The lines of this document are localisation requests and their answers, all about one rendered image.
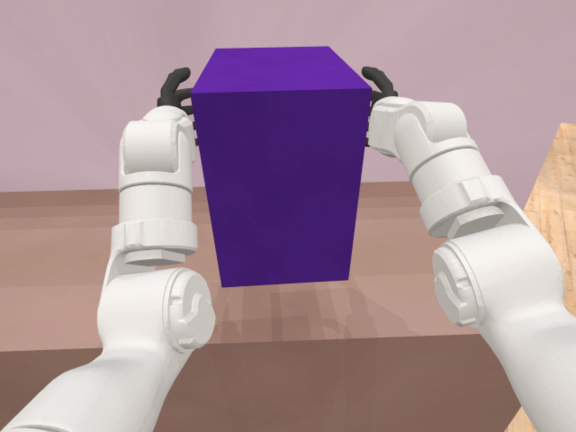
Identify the left robot forearm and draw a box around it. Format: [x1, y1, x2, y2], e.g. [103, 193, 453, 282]
[97, 105, 198, 341]

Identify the right robot forearm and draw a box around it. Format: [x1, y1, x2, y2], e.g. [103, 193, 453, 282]
[368, 96, 565, 296]

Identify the right robot hand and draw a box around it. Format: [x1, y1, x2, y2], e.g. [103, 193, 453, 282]
[362, 67, 398, 147]

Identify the pedestal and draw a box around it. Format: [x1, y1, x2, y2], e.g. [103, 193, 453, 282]
[0, 181, 521, 432]

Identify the left robot hand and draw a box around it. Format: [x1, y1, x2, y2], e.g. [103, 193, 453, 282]
[157, 67, 199, 146]

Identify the robot right upper arm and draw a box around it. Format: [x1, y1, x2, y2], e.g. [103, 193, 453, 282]
[432, 222, 576, 432]

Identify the carton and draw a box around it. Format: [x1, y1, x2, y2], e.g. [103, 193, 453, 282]
[190, 46, 372, 288]

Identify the robot left upper arm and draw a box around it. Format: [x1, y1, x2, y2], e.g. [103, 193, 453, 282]
[0, 267, 216, 432]

